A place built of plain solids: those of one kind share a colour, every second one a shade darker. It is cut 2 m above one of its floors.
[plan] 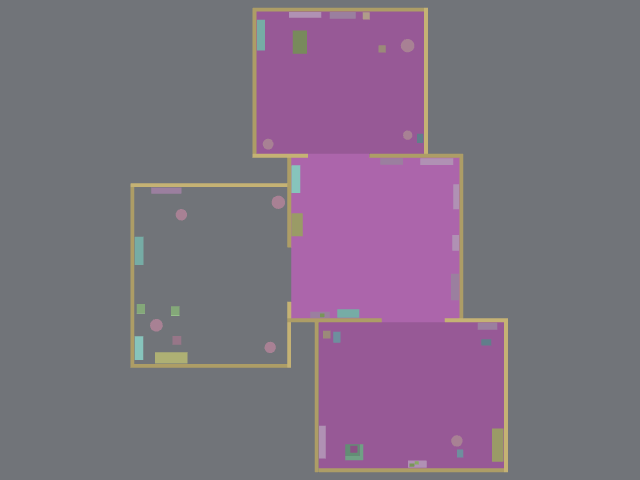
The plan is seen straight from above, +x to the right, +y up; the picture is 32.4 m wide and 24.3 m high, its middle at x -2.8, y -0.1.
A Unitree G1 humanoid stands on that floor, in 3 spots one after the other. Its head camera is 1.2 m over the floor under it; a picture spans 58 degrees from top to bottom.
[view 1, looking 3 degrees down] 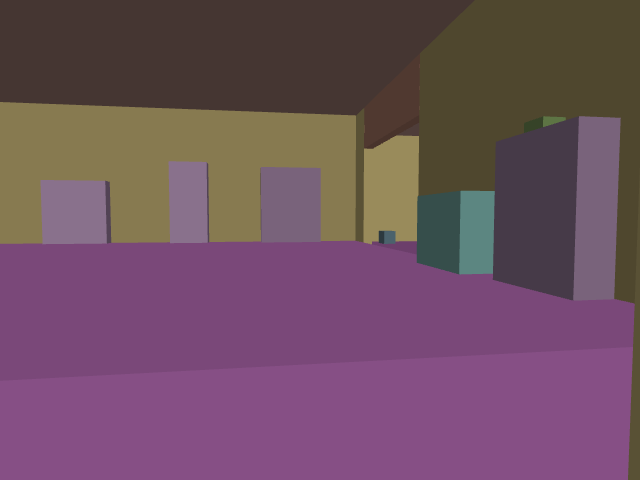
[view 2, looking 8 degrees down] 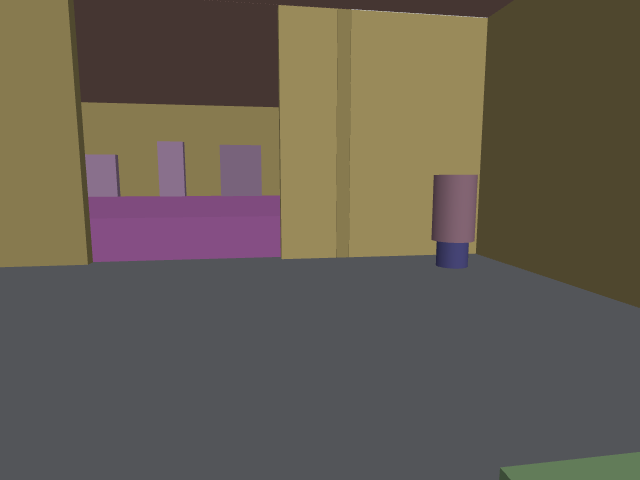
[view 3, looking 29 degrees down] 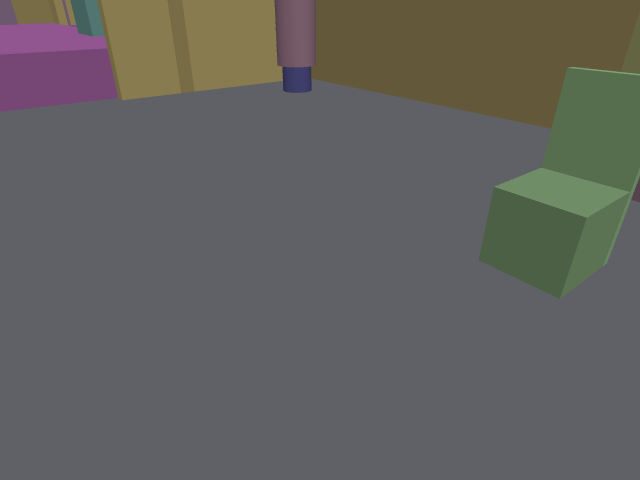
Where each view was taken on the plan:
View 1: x -5.88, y -1.59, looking -9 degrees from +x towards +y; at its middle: case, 9.84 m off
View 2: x -10.92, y -2.79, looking -9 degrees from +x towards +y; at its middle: wall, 6.61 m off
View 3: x -10.94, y -1.59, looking -38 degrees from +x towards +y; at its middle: ground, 2.48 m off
